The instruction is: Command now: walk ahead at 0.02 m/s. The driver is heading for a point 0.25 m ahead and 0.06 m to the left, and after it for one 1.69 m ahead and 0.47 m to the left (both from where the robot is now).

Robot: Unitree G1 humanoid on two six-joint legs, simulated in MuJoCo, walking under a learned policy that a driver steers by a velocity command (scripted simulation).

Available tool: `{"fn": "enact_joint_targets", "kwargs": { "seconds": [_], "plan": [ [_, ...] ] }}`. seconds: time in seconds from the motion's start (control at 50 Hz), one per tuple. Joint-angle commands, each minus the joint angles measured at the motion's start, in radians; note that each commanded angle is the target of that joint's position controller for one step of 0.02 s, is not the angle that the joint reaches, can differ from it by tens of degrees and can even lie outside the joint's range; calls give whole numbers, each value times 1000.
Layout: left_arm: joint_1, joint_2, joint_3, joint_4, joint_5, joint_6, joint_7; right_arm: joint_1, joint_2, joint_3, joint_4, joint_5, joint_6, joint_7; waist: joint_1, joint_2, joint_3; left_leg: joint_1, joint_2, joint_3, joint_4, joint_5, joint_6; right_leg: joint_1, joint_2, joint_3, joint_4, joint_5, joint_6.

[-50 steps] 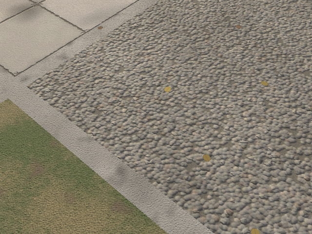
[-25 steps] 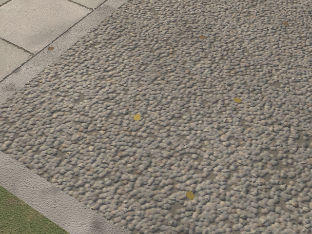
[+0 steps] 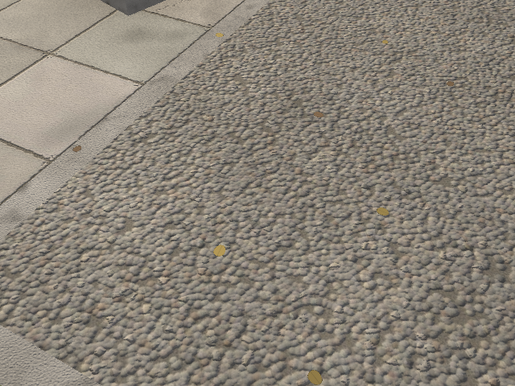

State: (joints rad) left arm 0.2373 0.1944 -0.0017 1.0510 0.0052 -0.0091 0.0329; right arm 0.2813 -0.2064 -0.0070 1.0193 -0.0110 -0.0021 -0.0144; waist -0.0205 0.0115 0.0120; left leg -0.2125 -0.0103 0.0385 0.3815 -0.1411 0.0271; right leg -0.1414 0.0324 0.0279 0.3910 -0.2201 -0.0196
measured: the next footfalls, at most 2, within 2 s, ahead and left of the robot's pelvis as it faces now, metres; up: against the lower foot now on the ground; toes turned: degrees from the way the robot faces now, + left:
right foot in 0.90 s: +0.08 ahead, -0.09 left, +0.00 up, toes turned +29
left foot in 1.30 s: -0.04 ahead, +0.09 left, +0.00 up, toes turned +25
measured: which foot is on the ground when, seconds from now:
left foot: down 0.00-0.90, up 0.92-1.00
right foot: down 0.00-0.44, up 0.46-0.88, down 0.90-1.00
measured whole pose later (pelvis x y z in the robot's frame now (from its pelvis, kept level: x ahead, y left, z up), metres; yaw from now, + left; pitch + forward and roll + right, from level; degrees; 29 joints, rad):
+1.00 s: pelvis +0.00 -0.02 +0.00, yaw +26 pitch +1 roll +1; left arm 0.20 0.25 0.05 0.85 0.02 0.01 0.05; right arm 0.19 -0.30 -0.10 0.87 -0.02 0.05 0.00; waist -0.01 0.05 0.03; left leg -0.46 -0.16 -0.17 0.86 -0.39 0.00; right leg -0.22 0.04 0.04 0.43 -0.22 -0.05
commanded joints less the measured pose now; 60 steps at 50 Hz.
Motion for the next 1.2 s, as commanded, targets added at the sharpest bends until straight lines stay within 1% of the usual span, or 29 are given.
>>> {"fn": "enact_joint_targets", "kwargs": {
  "seconds": [0.02,0.14,0.2,0.26,0.32,0.38,0.4,0.42,0.44,0.46,0.48,0.5,0.52,0.54,0.58,0.6,0.68,0.76,0.84,0.88,0.9,0.92,0.94,0.96,0.98,1.0,1.02,1.08,1.2],
  "plan": [
    [39,97,17,0,0,-7,5,29,-78,-13,-1,0,-7,-7,9,-12,40,33,92,-115,-69,-13,6,-72,-113,113,-99,30,-41],
    [50,86,12,36,1,-6,10,44,-66,-9,42,1,-3,-13,7,-7,39,34,95,-123,-62,12,11,-51,-109,93,-91,60,-39],
    [38,117,28,23,3,-3,24,-2,-93,-19,14,3,0,-11,12,-7,39,-24,80,-138,-12,36,27,-37,-107,66,-51,63,-45],
    [64,139,49,13,3,9,37,-19,-95,-28,-18,3,6,-8,21,-31,32,-109,53,-143,77,22,42,-36,-125,62,-16,32,-70],
    [84,163,74,0,10,25,47,-12,-76,-33,-46,-6,16,-9,21,-79,27,-173,8,-112,214,-5,44,-58,-202,97,-15,29,-119],
    [8,167,86,-44,16,29,55,35,-65,-42,-56,-25,24,-7,-9,-139,19,-172,-3,-59,409,-230,56,-134,-332,147,10,155,-196],
    [-23,166,86,-59,17,27,54,44,-61,-44,-59,-26,25,-6,-21,-122,28,-158,6,-49,407,-265,65,-158,-345,132,40,218,-199],
    [-48,168,87,-68,19,26,51,55,-52,-44,-61,-25,23,-5,-34,-97,33,-122,12,-48,329,-238,74,-174,-322,93,85,237,-169],
    [-48,168,91,-71,22,28,47,58,-66,-48,-66,-26,16,-3,-35,-41,40,-77,26,-107,200,-123,86,-196,-260,33,177,167,-113],
    [-17,143,90,-98,12,35,40,51,-182,-78,-85,-26,8,-6,-8,203,48,-64,192,-433,14,123,147,-291,-78,-115,407,-38,-24],
    [-65,120,84,-134,7,48,38,123,-230,-89,-78,-25,8,2,-50,309,11,22,329,-722,-116,310,242,-416,73,-88,628,-445,8],
    [-25,99,75,-128,15,54,30,111,-235,-91,-81,-17,9,0,-4,168,-25,37,313,-671,-103,246,262,-409,24,26,738,-412,1],
    [-26,100,73,-120,6,52,22,41,-218,-96,-106,-10,16,-9,12,64,-12,2,268,-568,-82,157,246,-407,0,34,756,-327,2],
    [-50,108,74,-129,2,41,17,-19,-201,-95,-131,-9,26,-16,24,36,0,-16,218,-504,-90,83,211,-412,-21,40,723,-254,3],
    [-56,133,79,-135,17,30,11,-62,-159,-89,-154,-6,33,-17,24,81,-35,4,155,-429,-88,103,186,-379,-22,24,680,-181,16],
    [-54,133,79,-141,16,31,9,-41,-151,-89,-151,-4,32,-15,18,85,-50,26,149,-421,-84,122,186,-376,-16,22,660,-174,25],
    [-91,120,71,-179,5,34,14,11,-184,-104,-143,-4,34,-12,-12,101,-54,77,151,-469,-88,66,199,-382,-1,29,522,-191,47],
    [-105,130,69,-212,1,30,16,-20,-206,-115,-163,-11,42,-3,-18,124,-57,36,146,-528,-100,18,198,-311,19,34,417,-198,42],
    [-44,135,67,-225,-9,16,19,-87,-218,-124,-187,-11,50,11,13,136,-66,-30,119,-577,-97,20,158,-156,49,35,239,-188,15],
    [48,138,68,-209,-10,7,27,-137,-213,-124,-203,0,57,14,68,120,-56,-131,61,-558,-74,-106,89,20,49,23,-10,-67,-6],
    [50,200,83,-215,0,3,37,-116,-173,-114,-213,8,54,12,52,12,-42,-229,-19,-487,19,-289,28,98,-72,145,-152,-118,-35],
    [9,295,99,-255,14,6,42,-53,-112,-101,-222,19,47,7,15,-211,-72,-335,-167,-255,294,-379,-21,136,-359,455,-244,-239,-115],
    [-70,297,98,-275,32,10,33,-74,-191,-118,-204,-13,42,-1,16,-157,-16,-351,-150,-189,484,-402,-29,-48,-414,494,-241,-169,-202],
    [-97,228,81,-285,31,7,25,-73,-203,-121,-198,-20,38,3,-9,-106,4,-286,-114,-208,598,-355,-26,-120,-374,435,-211,-55,-216],
    [-136,178,68,-288,22,2,18,-45,-188,-119,-178,-22,39,9,-37,-84,22,-269,-108,-206,666,-293,-26,-140,-299,324,-183,34,-191],
    [-151,164,63,-295,17,-2,13,-16,-176,-116,-162,-22,45,14,-48,-109,14,-271,-112,-194,713,-257,-33,-111,-243,242,-161,107,-167],
    [-136,163,62,-297,15,-4,14,0,-172,-114,-149,-23,50,19,-40,-140,8,-284,-114,-178,745,-251,-43,-77,-219,198,-140,206,-166],
    [-27,171,61,-260,14,-11,9,-54,-152,-98,-154,-13,58,19,11,-139,-7,-312,-99,-164,655,-266,-72,56,-220,164,-88,405,-184],
    [25,202,61,-212,22,-7,2,-112,-122,-63,-144,11,66,-1,50,-192,-31,-102,-60,-66,278,-326,-61,88,-227,153,-39,500,-185]
  ]
}}
Keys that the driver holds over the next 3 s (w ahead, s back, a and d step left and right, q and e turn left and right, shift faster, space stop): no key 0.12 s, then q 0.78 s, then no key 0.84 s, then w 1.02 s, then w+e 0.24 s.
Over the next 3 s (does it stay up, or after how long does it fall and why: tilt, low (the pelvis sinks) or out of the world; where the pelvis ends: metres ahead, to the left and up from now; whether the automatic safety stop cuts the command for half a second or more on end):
stays up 0.51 0.21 -0.01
